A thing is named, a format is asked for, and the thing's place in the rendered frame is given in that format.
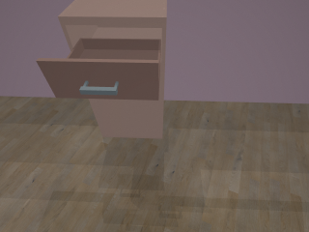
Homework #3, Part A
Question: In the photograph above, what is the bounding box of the handle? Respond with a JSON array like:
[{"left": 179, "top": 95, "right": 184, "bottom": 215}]
[{"left": 79, "top": 80, "right": 119, "bottom": 96}]

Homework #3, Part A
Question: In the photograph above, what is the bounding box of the drawer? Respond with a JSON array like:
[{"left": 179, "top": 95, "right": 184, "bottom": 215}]
[{"left": 36, "top": 38, "right": 161, "bottom": 101}]

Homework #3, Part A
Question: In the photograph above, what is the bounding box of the cabinet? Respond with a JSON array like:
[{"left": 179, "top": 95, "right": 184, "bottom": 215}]
[{"left": 58, "top": 0, "right": 167, "bottom": 139}]

